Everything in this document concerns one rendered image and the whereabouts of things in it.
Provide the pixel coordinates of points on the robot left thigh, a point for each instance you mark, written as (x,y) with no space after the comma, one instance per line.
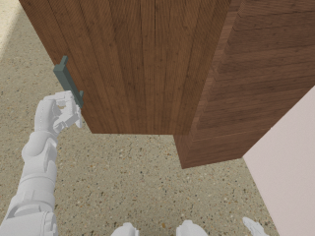
(126,230)

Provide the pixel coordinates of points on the left robot forearm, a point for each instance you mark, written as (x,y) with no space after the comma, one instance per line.
(37,183)

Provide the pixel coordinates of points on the handle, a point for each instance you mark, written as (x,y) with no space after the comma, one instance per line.
(62,74)

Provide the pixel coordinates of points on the robot thigh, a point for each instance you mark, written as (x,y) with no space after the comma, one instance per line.
(190,229)
(126,230)

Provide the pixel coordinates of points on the robot left hand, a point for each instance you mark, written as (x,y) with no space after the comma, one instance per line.
(49,118)

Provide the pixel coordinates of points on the robot right thigh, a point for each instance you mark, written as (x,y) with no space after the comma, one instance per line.
(190,229)

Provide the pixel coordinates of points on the cupboard door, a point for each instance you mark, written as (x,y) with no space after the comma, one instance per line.
(142,64)

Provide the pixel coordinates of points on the robot left upper arm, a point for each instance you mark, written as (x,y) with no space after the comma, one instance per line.
(42,223)

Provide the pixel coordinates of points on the robot right hand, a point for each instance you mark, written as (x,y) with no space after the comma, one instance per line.
(255,227)

